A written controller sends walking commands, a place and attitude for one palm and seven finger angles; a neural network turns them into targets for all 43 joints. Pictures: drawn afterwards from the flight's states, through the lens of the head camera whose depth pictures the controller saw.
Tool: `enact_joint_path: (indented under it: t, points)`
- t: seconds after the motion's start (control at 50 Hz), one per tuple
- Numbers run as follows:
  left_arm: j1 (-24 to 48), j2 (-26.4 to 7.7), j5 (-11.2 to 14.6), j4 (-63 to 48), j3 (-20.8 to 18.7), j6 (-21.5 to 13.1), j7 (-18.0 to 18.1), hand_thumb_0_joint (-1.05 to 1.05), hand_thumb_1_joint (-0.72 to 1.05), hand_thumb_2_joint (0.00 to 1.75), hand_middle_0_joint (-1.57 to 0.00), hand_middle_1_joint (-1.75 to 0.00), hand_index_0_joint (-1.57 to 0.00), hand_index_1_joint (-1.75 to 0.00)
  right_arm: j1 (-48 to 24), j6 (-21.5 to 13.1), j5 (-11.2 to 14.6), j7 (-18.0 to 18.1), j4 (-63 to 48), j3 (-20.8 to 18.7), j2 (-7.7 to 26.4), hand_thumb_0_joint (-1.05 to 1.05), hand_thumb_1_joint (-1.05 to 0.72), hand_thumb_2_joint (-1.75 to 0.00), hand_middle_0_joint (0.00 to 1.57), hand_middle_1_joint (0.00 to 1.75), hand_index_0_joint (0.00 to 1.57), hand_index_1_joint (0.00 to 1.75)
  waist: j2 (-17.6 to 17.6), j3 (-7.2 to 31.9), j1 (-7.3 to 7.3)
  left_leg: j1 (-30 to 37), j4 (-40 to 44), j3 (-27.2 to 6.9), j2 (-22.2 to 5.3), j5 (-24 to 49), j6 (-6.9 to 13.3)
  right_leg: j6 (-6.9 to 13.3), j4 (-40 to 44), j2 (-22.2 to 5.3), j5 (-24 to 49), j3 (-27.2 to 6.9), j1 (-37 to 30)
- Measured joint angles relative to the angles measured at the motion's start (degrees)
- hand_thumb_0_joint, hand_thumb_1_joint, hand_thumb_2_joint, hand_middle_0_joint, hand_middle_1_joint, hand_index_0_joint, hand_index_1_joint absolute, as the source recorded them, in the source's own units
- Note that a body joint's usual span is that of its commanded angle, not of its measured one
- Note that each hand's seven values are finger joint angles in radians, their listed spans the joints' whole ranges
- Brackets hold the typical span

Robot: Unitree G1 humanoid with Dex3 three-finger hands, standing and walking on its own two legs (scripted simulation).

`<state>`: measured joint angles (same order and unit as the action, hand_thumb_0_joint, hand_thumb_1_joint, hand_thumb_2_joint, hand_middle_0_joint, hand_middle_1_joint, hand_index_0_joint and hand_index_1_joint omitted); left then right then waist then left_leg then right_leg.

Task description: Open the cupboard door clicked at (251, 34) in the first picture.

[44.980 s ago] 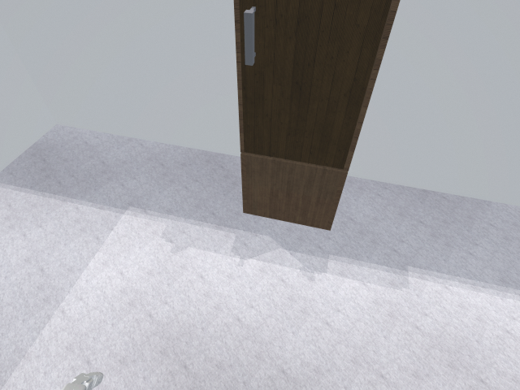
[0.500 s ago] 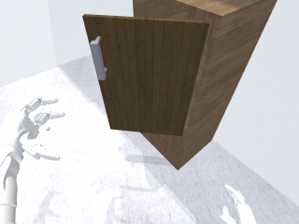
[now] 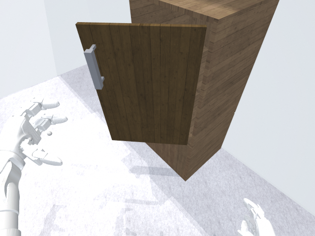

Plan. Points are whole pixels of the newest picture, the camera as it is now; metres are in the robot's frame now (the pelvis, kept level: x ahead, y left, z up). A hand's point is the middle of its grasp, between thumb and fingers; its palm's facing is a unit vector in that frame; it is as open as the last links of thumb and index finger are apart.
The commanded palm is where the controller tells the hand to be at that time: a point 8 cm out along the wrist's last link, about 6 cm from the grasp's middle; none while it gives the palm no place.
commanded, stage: raise the hand with hooked fingers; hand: left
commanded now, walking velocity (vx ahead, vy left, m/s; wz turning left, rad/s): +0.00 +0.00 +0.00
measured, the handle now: (96, 67) +0.60 +0.26 +0.12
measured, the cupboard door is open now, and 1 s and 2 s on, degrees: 43 43 43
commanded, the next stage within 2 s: move the hooked fingers beside the handle in 0.06 s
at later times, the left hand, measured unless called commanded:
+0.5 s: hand (48, 119) +0.33 +0.29 +0.15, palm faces +0.05 -1.00 +0.00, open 14.0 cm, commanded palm +0.31 +0.34 +0.14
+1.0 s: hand (57, 97) +0.42 +0.31 +0.15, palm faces +0.02 -1.00 +0.02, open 14.0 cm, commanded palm +0.40 +0.36 +0.14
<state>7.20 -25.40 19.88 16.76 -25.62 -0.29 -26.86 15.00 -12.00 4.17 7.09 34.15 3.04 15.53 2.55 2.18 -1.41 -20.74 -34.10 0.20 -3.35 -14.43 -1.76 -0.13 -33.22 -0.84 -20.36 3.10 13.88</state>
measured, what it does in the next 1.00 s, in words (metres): stands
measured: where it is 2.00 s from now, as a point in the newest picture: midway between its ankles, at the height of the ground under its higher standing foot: outside the picture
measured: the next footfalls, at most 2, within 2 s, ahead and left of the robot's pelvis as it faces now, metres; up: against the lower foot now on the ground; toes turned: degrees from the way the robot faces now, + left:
none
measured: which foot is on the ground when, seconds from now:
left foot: down 0.00-1.00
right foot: down 0.00-1.00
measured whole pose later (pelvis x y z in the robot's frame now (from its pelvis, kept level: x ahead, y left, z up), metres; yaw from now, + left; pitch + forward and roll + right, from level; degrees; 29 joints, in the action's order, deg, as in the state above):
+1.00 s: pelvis -0.01 +0.02 -0.01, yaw -1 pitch +8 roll -2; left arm 40.1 -37.0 12.9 57.6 -28.2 -9.7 -29.8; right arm 21.5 -4.7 3.1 5.8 37.1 2.4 16.9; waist 0.8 3.5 3.8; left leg -32.5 -40.5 1.1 -3.4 -16.2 0.0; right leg -1.7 -37.5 -1.0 -20.5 1.7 25.1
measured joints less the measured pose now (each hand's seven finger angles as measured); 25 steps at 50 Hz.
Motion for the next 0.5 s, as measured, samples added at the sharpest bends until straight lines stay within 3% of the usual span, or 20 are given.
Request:
enact_joint_path:
  t: [0.24,0.5]
  points:
    - [1.3,0.0,0.3,2.0,0.3,-0.2,-0.7,-0.01,-0.5,0.3,-0.3,-1.2,-0.3,-1.2,-0.5,0.2,0.1,0.1,0.2,0.2,-0.1,0.01,-0.9,-0.9,0.2,0.3,0.2,0.29,0.4,0.3,-0.4,0.1,0.1,-0.1,0.1,0.2,-0.1,0.1,-0.3,-0.1,-0.1,0.1,0.0]
    - [15.1,-4.7,-2.0,18.9,-0.5,-2.9,-2.4,-0.01,-0.5,0.3,-0.3,-1.2,-0.3,-1.2,0.1,1.7,0.0,0.7,1.5,0.3,0.8,0.01,-0.9,-0.9,0.21,0.3,0.2,0.3,-0.7,-0.1,0.98,-3.4,-1.9,-0.6,0.0,0.1,0.2,-0.1,-1.5,0.0,0.1,0.4,3.0]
